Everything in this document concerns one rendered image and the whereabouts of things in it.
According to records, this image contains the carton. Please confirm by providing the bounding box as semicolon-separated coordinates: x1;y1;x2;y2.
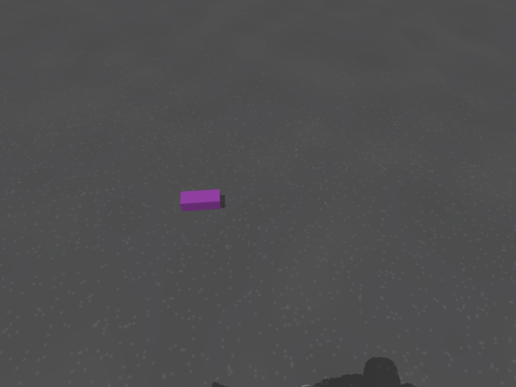
181;189;221;211

